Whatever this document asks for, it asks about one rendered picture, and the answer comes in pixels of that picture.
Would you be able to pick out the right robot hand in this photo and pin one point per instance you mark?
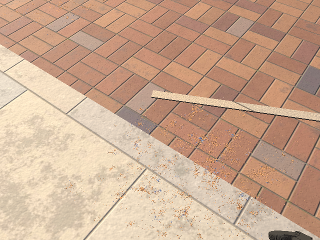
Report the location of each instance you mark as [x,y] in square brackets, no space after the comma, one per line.
[288,235]

